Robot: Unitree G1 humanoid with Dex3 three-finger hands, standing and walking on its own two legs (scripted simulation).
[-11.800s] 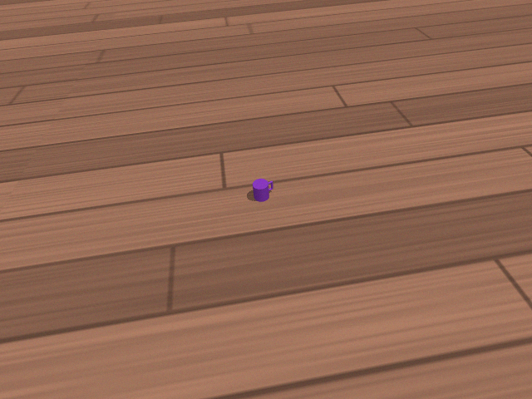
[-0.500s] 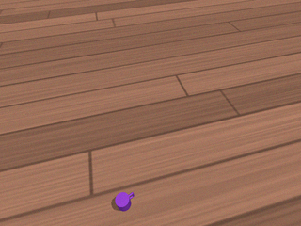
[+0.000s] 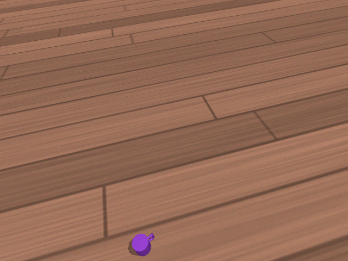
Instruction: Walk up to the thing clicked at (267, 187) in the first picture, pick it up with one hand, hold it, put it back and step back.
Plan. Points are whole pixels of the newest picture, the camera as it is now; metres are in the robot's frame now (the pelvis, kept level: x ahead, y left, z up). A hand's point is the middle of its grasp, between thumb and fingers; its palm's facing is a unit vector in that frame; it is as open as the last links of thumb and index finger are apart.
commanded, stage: walk up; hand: left
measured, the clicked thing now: (144, 242) +0.40 +0.25 -0.74
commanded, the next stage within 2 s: stand in 1.04 s
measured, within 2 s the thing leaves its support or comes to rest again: neither
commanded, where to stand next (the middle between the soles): +0.00 +0.02 m, yaw +0 degrees
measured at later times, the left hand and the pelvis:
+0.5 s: hand out of the picture +0.05 +0.26 -0.16, palm faces +0.01 -0.94 -0.34, open 7.4 cm; pelvis -0.02 +0.01 +0.00, yaw -1 degrees
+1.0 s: hand out of the picture +0.06 +0.26 -0.16, palm faces -0.01 -0.94 -0.34, open 7.4 cm; pelvis -0.02 +0.01 +0.00, yaw -1 degrees
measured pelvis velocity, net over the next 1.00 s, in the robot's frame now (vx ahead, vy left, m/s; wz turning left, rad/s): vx -0.02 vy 0.01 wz -0.02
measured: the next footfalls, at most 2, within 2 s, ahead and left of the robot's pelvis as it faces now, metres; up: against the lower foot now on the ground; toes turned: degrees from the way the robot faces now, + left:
none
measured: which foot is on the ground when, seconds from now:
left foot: down 0.00-1.00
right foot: down 0.00-1.00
